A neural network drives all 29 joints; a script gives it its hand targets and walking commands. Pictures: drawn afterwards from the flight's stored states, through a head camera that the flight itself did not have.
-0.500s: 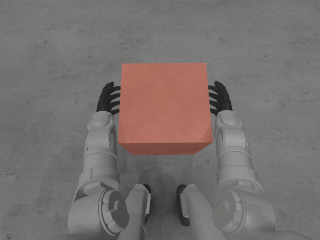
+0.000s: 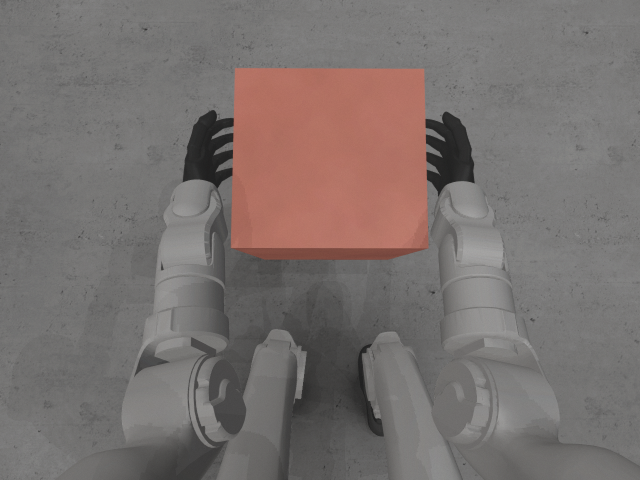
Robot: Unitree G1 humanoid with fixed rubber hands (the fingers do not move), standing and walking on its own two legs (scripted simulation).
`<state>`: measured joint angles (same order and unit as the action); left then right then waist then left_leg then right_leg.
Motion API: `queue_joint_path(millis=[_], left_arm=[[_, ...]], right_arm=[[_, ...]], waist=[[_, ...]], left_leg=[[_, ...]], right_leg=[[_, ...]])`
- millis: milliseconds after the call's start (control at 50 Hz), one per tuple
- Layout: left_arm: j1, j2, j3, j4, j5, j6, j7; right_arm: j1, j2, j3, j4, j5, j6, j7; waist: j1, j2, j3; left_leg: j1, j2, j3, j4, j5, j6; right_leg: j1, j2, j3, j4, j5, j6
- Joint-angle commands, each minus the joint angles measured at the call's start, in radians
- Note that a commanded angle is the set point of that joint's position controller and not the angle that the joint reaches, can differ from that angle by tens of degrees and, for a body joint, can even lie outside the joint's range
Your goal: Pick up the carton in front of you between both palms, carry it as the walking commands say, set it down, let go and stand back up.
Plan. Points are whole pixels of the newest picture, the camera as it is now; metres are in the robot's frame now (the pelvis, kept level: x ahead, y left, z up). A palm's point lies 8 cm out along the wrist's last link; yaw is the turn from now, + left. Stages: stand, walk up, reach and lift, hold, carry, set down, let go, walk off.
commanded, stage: set down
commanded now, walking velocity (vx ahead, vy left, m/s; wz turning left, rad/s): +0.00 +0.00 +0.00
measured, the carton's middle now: (327, 184) +0.47 +0.02 -0.17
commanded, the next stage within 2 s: none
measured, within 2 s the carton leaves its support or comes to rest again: rests again in 1.24 s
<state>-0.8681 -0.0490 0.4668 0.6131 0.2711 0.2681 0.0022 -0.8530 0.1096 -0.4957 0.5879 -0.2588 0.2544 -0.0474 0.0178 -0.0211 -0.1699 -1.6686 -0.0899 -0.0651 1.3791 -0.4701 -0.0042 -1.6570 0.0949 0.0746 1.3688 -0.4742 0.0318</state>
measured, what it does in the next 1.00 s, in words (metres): lowers itself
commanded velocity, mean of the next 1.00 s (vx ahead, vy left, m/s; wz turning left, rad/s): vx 0.00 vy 0.00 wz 0.00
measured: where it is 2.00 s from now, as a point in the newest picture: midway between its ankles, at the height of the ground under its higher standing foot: (329, 405)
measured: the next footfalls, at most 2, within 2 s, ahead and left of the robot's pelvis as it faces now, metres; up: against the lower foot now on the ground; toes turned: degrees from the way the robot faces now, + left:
none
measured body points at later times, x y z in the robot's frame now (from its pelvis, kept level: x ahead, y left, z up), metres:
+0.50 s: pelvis -0.04 +0.00 -0.13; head +0.30 +0.02 +0.17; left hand +0.50 +0.19 -0.26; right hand +0.50 -0.12 -0.26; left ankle +0.06 +0.11 -0.57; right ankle +0.06 -0.12 -0.57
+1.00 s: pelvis -0.03 +0.00 -0.21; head +0.35 +0.02 +0.02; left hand +0.54 +0.19 -0.38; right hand +0.53 -0.11 -0.39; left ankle +0.06 +0.11 -0.57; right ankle +0.06 -0.12 -0.57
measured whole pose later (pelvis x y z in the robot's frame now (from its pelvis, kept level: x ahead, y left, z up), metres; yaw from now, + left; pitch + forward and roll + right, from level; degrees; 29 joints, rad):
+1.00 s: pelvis -0.03 +0.00 -0.21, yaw -2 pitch +41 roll -2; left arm -1.47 0.29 0.27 0.90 0.01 0.27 0.08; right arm -1.43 -0.15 -0.31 0.83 0.01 0.24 -0.20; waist 0.05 -0.02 0.33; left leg -2.22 -0.10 -0.03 2.16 -0.65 -0.01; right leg -2.20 0.16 0.04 2.14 -0.65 0.08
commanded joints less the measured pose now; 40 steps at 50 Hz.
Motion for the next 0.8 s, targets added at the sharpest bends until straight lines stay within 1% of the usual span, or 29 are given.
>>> queue_joint_path(millis=[0, 140, 240, 460, 600, 780], left_arm=[[-0.540, -0.880, -0.529, 0.086, -0.123, -0.028, -0.215], [-0.691, -0.823, -0.552, 0.071, -0.173, -0.022, -0.197], [-0.791, -0.786, -0.542, 0.083, -0.194, -0.003, -0.197], [-0.965, -0.699, -0.480, 0.157, -0.199, 0.017, -0.215], [-1.058, -0.647, -0.497, 0.181, -0.236, 0.010, -0.218], [-1.157, -0.584, -0.559, 0.185, -0.321, -0.015, -0.211]], right_arm=[[-0.573, 0.870, 0.543, 0.101, 0.118, -0.023, 0.203], [-0.734, 0.833, 0.569, 0.081, 0.162, -0.019, 0.157], [-0.845, 0.806, 0.556, 0.088, 0.178, -0.002, 0.134], [-1.029, 0.730, 0.473, 0.148, 0.183, 0.015, 0.128], [-1.133, 0.673, 0.482, 0.154, 0.225, 0.006, 0.129], [-1.237, 0.613, 0.542, 0.147, 0.315, -0.017, 0.125]], waist=[[0.018, 0.025, -0.865], [0.035, 0.012, -0.979], [0.039, 0.012, -0.995], [0.041, 0.029, -0.900], [0.042, 0.039, -0.886], [0.047, 0.045, -0.890]], left_leg=[[0.500, -0.066, 0.058, -0.025, 0.469, -0.029], [0.399, -0.072, 0.087, 0.095, 0.392, -0.039], [0.333, -0.070, 0.104, 0.169, 0.338, -0.040], [0.202, -0.057, 0.119, 0.314, 0.257, -0.036], [0.189, -0.041, 0.115, 0.414, 0.270, -0.037], [0.206, -0.022, 0.103, 0.552, 0.368, -0.034]], right_leg=[[0.319, 0.086, -0.088, -0.013, 0.364, 0.017], [0.288, 0.101, -0.107, 0.114, 0.313, 0.023], [0.252, 0.105, -0.122, 0.190, 0.264, 0.023], [0.110, 0.096, -0.148, 0.347, 0.181, 0.013], [0.066, 0.086, -0.161, 0.457, 0.184, 0.006], [0.035, 0.073, -0.161, 0.596, 0.249, -0.002]])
